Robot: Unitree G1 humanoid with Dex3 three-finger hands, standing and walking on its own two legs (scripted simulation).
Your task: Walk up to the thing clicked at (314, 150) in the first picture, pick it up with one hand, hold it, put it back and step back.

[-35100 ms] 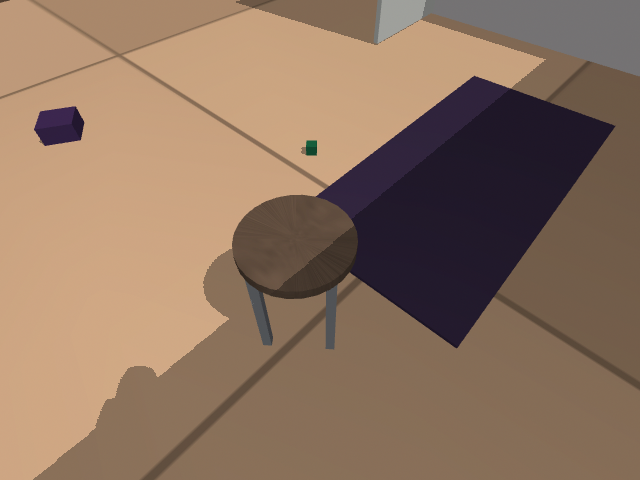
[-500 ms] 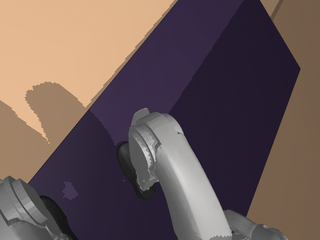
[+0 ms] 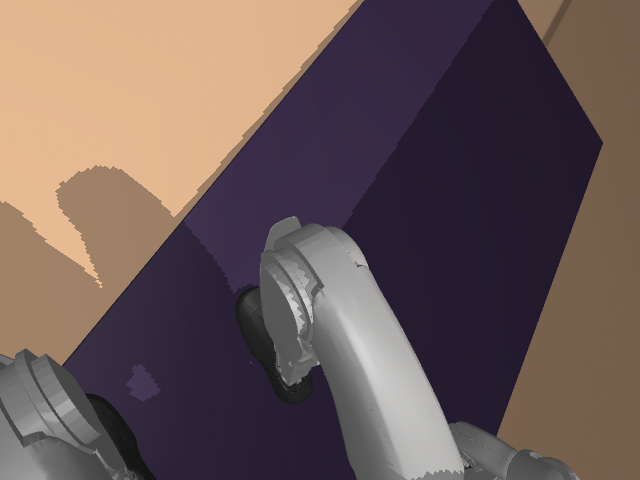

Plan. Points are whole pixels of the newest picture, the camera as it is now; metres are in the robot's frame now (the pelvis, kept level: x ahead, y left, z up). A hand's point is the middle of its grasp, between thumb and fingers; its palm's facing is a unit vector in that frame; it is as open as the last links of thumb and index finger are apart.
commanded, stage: settle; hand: left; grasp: from above
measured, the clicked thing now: out of the picture +0.43 +0.33 -0.29
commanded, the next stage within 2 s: lift in 0.88 s
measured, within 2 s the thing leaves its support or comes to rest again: leaves its support in 0.36 s
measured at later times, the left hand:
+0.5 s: hand out of the picture +0.44 +0.33 -0.23, palm faces +0.04 -0.48 -0.88, open 8.3 cm
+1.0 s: hand out of the picture +0.43 +0.33 -0.15, palm faces -0.01 -0.47 -0.88, open 8.2 cm
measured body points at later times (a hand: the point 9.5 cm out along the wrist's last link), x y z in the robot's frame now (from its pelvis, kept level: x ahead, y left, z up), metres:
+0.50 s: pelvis +0.00 +0.00 +0.02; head +0.30 +0.10 +0.32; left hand +0.44 +0.35 -0.18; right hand +0.03 -0.26 -0.04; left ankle +0.06 +0.13 -0.27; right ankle +0.12 -0.12 -0.27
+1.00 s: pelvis +0.00 -0.01 +0.04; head +0.27 +0.08 +0.39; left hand +0.43 +0.35 -0.10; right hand +0.01 -0.27 -0.04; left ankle +0.06 +0.13 -0.27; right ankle +0.12 -0.12 -0.27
